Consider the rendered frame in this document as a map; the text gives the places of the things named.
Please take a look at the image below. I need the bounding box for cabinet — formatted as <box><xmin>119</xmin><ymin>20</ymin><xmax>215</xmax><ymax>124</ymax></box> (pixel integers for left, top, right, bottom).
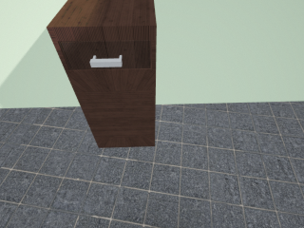
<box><xmin>47</xmin><ymin>0</ymin><xmax>157</xmax><ymax>148</ymax></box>

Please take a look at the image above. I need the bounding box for handle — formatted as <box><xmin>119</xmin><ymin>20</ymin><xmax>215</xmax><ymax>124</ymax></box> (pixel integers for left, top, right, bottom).
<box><xmin>89</xmin><ymin>55</ymin><xmax>123</xmax><ymax>67</ymax></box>

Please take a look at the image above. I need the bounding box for drawer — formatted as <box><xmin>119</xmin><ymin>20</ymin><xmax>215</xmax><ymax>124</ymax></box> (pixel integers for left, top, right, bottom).
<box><xmin>59</xmin><ymin>40</ymin><xmax>151</xmax><ymax>70</ymax></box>

